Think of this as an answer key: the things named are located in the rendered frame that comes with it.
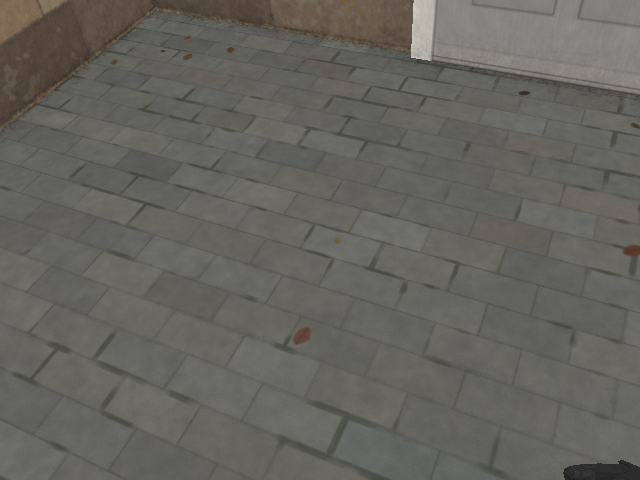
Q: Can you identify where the robot right hand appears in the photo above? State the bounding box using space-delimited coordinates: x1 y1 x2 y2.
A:
563 460 640 480

